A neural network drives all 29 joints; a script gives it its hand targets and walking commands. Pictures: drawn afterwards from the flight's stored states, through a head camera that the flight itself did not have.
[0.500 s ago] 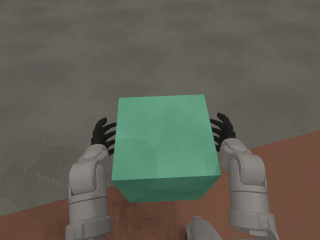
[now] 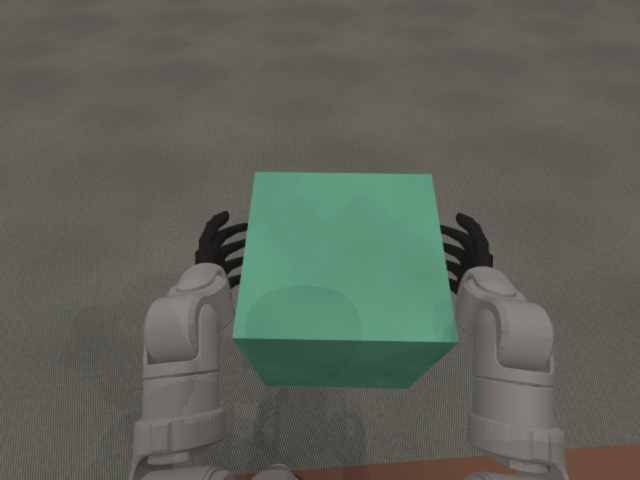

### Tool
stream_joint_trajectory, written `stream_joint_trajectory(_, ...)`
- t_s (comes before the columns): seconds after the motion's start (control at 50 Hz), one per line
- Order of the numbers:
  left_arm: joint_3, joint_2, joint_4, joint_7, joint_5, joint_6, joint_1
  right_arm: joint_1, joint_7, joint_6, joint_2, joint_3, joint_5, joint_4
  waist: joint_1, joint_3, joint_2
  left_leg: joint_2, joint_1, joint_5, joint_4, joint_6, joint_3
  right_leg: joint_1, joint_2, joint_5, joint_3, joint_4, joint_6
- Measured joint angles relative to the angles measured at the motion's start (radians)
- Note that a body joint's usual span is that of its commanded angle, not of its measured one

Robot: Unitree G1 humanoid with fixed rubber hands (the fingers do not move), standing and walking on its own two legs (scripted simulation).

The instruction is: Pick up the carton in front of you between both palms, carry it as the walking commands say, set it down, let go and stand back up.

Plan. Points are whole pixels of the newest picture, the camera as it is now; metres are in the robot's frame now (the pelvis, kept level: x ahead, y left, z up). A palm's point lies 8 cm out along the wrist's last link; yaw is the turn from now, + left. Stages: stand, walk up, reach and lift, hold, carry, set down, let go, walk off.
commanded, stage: carry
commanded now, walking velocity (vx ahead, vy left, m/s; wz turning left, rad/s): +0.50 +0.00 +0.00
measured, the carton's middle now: (339, 291) +0.35 +0.02 +0.03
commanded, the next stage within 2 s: none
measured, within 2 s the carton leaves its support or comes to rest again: neither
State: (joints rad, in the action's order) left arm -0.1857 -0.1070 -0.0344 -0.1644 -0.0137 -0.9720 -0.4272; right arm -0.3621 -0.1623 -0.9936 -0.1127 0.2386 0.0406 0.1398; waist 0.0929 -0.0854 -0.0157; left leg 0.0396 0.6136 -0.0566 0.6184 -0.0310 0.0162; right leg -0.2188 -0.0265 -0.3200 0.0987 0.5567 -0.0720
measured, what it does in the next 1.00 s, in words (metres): goes down: left foot 0.04 m lower, then right foot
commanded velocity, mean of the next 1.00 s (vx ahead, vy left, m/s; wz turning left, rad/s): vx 0.50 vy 0.00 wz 0.00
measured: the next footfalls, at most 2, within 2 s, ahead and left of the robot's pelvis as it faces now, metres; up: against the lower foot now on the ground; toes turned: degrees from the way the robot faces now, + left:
left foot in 0.08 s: +0.21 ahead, +0.09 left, -0.04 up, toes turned +3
right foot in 0.56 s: +0.50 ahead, -0.06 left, -0.05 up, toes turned -7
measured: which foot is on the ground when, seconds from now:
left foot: up 0.00-0.06, down 0.08-0.58, up 0.60-0.98, down 1.00-1.00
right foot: down 0.00-0.10, up 0.12-0.54, down 0.56-1.00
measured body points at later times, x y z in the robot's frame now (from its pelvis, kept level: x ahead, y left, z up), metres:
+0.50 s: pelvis +0.30 +0.03 -0.04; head +0.32 +0.04 +0.41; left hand +0.65 +0.15 +0.05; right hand +0.62 -0.15 +0.06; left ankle +0.18 +0.09 -0.76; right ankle +0.43 -0.08 -0.74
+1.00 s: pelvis +0.60 +0.04 -0.05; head +0.61 +0.04 +0.40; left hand +0.94 +0.19 +0.06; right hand +0.94 -0.11 +0.06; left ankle +0.68 +0.13 -0.78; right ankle +0.46 -0.05 -0.77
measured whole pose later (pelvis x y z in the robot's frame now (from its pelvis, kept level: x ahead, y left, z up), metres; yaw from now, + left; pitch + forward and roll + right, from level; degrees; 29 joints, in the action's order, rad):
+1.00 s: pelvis +0.60 +0.04 -0.05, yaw -1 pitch +6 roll +0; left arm -0.18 -0.10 -0.09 -0.16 0.00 -1.02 -0.40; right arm -0.36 -0.15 -1.03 -0.13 0.23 0.04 0.16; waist 0.05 -0.12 0.03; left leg 0.03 0.49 -0.13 0.52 -0.05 0.14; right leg -0.14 0.01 -0.46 0.09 0.51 -0.02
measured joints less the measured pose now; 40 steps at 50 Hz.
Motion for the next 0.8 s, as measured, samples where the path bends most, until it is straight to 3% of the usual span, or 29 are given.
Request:
stream_joint_trajectory(0.08,0.004,0.011,0.015,-0.002,0.011,-0.020,-0.011,-0.026,0.003,-0.015,-0.002,0.007,0.023,-0.031,-0.005,-0.024,-0.017,-0.021,-0.140,0.140,-0.200,-0.018,0.067,0.062,0.000,-0.161,-0.021,0.152,0.029)
stream_joint_trajectory(0.14,-0.009,0.042,0.055,-0.001,-0.001,-0.028,-0.026,-0.043,0.000,0.006,-0.023,0.004,0.050,-0.095,-0.044,-0.019,0.032,-0.062,-0.109,0.003,-0.017,-0.062,0.104,-0.051,0.027,-0.219,-0.081,0.481,0.044)
stream_joint_trajectory(0.18,-0.018,0.036,0.084,0.001,0.002,-0.034,-0.014,-0.031,0.006,-0.003,-0.024,0.003,0.046,-0.123,-0.067,-0.011,0.014,-0.058,-0.127,-0.052,0.010,-0.075,0.106,-0.156,0.013,-0.198,-0.082,0.637,0.040)
stream_joint_trajectory(0.22,-0.029,0.015,0.090,0.004,0.013,-0.036,0.006,-0.006,0.015,-0.011,-0.023,0.007,0.020,-0.125,-0.086,-0.003,0.003,-0.057,-0.156,-0.066,-0.001,-0.084,0.109,-0.258,0.026,-0.144,-0.069,0.681,0.034)
stream_joint_trajectory(0.34,-0.042,-0.027,0.010,0.013,0.042,0.003,0.047,0.013,0.014,0.036,-0.015,-0.001,-0.020,-0.091,-0.139,0.039,0.006,-0.074,-0.268,-0.141,-0.075,-0.098,0.121,-0.451,0.083,0.004,-0.065,0.488,0.057)
stream_joint_trajectory(0.42,-0.033,-0.025,-0.055,0.015,0.038,0.022,0.063,0.003,0.008,0.050,-0.005,-0.024,-0.039,-0.050,-0.168,0.045,0.013,-0.085,-0.348,-0.201,-0.096,-0.090,0.110,-0.486,0.078,0.139,-0.064,0.311,0.052)
stream_joint_trajectory(0.5,-0.025,-0.009,-0.100,0.006,0.047,0.008,0.070,-0.016,0.003,0.042,0.003,-0.048,-0.043,-0.041,-0.180,0.029,0.020,-0.100,-0.454,-0.284,-0.107,-0.071,0.102,-0.430,0.055,0.268,-0.029,0.106,0.021)
stream_joint_trajectory(0.56,-0.025,-0.011,-0.081,0.005,0.056,-0.010,0.054,-0.032,-0.002,0.012,0.017,-0.047,-0.043,-0.049,-0.158,0.001,0.016,-0.096,-0.509,-0.382,-0.020,-0.055,0.091,-0.314,0.018,0.296,0.018,-0.040,-0.017)
stream_joint_trajectory(0.62,-0.014,-0.017,-0.012,0.003,0.066,-0.020,0.008,-0.049,0.001,-0.011,0.052,-0.032,-0.054,-0.082,-0.091,-0.006,-0.018,-0.077,-0.361,-0.421,0.388,-0.007,0.038,-0.306,-0.011,0.130,0.032,0.051,-0.036)
stream_joint_trajectory(0.68,-0.015,-0.012,0.012,0.002,0.045,-0.035,0.018,-0.036,0.003,-0.029,0.033,-0.016,-0.040,-0.091,-0.045,0.001,0.001,-0.077,-0.193,-0.415,0.627,-0.004,0.008,-0.254,-0.011,0.099,0.026,0.041,-0.032)
stream_joint_trajectory(0.8,-0.021,0.006,-0.005,0.001,0.004,-0.019,0.036,-0.022,0.007,-0.016,-0.032,0.013,0.011,-0.051,-0.030,0.017,0.017,-0.002,-0.023,-0.315,0.323,0.019,0.012,-0.111,0.006,0.061,0.027,-0.077,-0.020)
